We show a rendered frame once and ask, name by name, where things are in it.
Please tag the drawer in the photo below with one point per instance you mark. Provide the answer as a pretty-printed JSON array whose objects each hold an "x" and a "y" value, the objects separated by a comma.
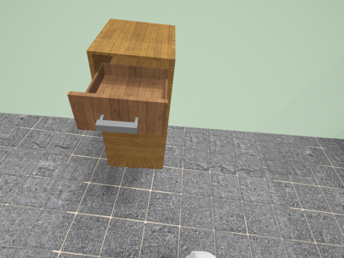
[{"x": 122, "y": 93}]

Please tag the cabinet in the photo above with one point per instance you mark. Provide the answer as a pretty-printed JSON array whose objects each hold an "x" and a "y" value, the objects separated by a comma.
[{"x": 135, "y": 43}]

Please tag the handle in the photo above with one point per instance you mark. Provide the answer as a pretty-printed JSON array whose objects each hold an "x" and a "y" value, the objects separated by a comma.
[{"x": 117, "y": 126}]

